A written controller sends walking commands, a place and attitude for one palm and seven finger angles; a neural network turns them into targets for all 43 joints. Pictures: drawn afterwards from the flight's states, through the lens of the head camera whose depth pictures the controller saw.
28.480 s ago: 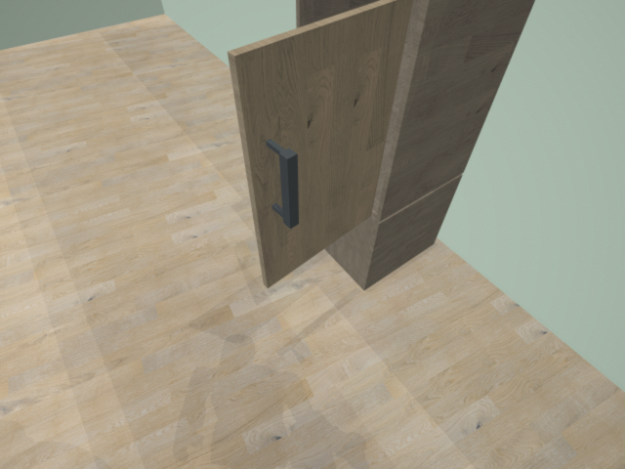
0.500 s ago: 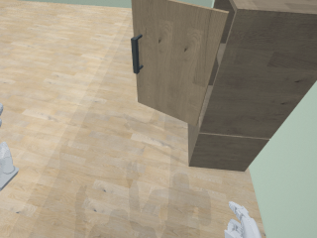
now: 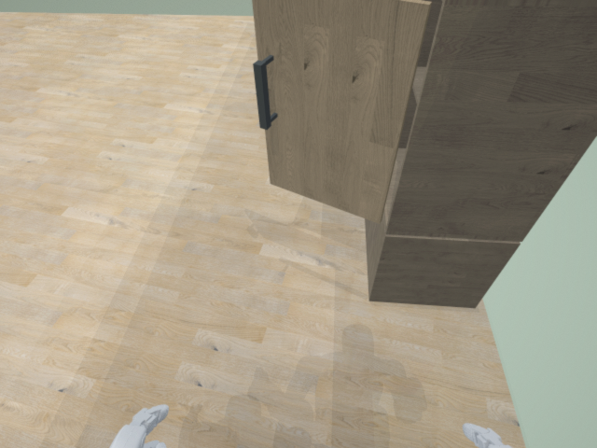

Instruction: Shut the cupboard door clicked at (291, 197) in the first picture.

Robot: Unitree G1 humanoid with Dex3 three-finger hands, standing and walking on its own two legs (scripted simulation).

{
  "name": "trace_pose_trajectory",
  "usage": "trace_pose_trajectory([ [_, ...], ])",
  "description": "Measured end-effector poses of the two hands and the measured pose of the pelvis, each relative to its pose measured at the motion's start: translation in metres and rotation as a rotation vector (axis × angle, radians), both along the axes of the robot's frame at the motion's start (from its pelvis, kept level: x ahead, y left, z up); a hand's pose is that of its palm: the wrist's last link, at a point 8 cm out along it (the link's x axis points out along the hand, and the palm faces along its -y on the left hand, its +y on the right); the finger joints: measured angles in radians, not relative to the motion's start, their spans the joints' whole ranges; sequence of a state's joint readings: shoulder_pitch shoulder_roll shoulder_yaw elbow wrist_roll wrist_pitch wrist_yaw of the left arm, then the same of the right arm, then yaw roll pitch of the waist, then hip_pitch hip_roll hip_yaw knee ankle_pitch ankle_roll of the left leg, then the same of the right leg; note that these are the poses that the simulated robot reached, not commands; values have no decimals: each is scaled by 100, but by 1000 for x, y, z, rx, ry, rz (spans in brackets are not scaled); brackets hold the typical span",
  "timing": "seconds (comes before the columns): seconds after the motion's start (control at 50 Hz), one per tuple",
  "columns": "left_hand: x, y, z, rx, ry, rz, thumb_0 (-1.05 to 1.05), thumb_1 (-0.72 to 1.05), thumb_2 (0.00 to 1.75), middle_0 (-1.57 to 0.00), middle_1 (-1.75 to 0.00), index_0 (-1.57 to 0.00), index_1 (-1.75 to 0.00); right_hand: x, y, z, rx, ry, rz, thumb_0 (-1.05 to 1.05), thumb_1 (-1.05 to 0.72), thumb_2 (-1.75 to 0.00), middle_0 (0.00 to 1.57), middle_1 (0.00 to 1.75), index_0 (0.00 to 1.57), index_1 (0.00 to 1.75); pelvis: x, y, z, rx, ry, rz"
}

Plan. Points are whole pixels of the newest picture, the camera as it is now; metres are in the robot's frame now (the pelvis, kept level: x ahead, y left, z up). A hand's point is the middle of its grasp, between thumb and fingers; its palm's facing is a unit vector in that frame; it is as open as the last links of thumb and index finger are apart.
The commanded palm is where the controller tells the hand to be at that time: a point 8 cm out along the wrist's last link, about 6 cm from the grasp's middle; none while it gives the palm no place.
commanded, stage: let the arm hang, fingers relaxed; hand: left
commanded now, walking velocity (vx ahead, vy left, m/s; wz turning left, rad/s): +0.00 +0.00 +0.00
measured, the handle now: (267, 93) +0.92 +0.11 +0.01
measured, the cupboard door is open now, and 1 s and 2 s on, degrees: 66 66 66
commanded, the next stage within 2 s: look to check the result in 0.86 s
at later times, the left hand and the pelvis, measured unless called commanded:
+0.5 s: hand out of the picture -0.03 +0.18 -0.16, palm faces +0.02 -0.97 -0.24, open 7.3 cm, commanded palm none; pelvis +0.01 -0.01 +0.01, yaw +0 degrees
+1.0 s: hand out of the picture +0.01 +0.15 -0.16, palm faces +0.03 -0.98 -0.17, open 7.3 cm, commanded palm none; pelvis +0.03 -0.01 +0.01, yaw +0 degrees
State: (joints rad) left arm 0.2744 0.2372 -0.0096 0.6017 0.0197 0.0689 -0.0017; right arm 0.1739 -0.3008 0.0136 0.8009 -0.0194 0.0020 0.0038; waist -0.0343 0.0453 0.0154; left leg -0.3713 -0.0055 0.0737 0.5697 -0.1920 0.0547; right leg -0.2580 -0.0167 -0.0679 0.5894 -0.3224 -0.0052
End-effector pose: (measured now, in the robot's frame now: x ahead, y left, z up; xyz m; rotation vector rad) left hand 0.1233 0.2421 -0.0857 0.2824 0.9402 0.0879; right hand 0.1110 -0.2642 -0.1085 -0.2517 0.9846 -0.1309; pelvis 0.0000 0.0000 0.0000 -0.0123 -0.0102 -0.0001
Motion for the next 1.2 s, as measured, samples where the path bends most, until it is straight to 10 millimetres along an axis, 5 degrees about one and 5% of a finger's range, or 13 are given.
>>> trace_pose_trajectory([
  [0.06,-52,-29,-41,-102,194,43,1,91,90,-20,-30,-20,-30,-37,-1,-3,-20,140,-19,1,-90,-90,20,30,21,30,-1,-5,1,-1,-6,8],
  [0.12,-90,-26,-57,-109,304,127,-1,98,90,-21,-30,-21,-30,-74,2,-4,-29,282,-39,1,-90,-90,20,30,20,30,-1,-11,3,-8,-5,20],
  [0.22,-143,-19,-58,-99,462,183,-1,97,90,-21,-30,-20,-30,-116,11,-9,-10,431,-83,1,-90,-90,20,30,20,30,1,-11,7,-18,-1,26],
  [0.34,-175,-11,-42,-51,561,221,0,93,90,-20,-30,-20,-30,-127,26,-21,51,462,-113,1,-90,-90,20,30,20,30,5,-7,11,-13,-4,15],
  [0.46,-169,-9,-37,-25,557,222,0,92,90,-20,-30,-20,-30,-114,40,-29,103,421,-121,1,-90,-90,20,30,20,30,10,-6,12,-5,-12,1],
  [0.74,-109,-46,-51,-115,440,159,0,92,90,-20,-30,-20,-30,-104,40,-24,96,404,-144,1,-91,-90,20,30,20,30,22,-10,14,7,-18,-11],
  [1.2,-123,-43,-46,-86,522,203,0,91,90,-20,-30,-20,-30,-93,41,-26,109,439,-146,1,-91,-90,20,30,20,30,39,-15,15,8,-15,-11],
])
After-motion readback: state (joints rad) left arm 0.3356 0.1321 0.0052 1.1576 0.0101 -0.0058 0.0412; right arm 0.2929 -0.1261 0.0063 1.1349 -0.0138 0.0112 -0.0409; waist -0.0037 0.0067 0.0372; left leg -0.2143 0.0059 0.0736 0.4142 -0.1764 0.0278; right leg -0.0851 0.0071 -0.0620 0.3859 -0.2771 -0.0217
